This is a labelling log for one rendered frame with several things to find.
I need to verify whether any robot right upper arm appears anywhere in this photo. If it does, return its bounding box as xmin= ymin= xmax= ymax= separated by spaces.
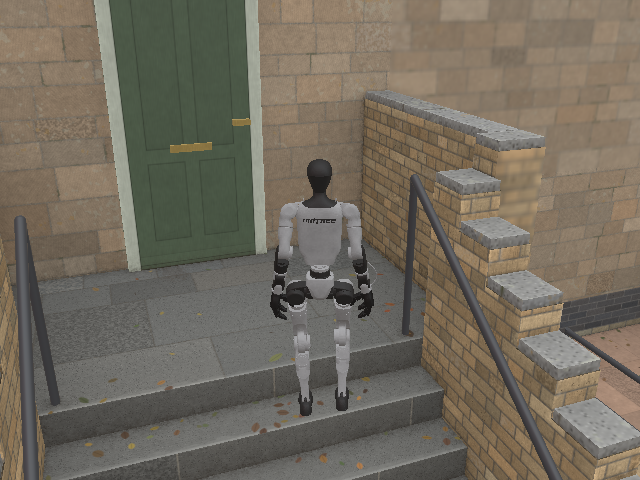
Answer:
xmin=340 ymin=202 xmax=363 ymax=260

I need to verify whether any robot left hand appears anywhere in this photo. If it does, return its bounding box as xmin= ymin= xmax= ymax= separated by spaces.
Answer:
xmin=270 ymin=292 xmax=294 ymax=320

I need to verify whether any right robot forearm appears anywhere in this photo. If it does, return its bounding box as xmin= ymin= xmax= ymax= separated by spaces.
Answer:
xmin=352 ymin=245 xmax=372 ymax=294

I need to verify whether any left robot forearm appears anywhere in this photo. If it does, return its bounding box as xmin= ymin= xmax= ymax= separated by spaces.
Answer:
xmin=271 ymin=245 xmax=289 ymax=295

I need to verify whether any robot torso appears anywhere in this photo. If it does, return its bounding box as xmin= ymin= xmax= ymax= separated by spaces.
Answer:
xmin=296 ymin=198 xmax=343 ymax=300

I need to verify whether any robot left upper arm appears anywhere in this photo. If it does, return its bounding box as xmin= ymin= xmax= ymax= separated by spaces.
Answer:
xmin=278 ymin=202 xmax=299 ymax=260

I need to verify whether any right robot shin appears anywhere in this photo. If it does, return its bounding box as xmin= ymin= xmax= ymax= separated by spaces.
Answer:
xmin=336 ymin=329 xmax=350 ymax=397

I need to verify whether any robot right hand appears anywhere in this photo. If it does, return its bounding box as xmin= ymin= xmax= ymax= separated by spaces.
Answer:
xmin=350 ymin=290 xmax=374 ymax=318

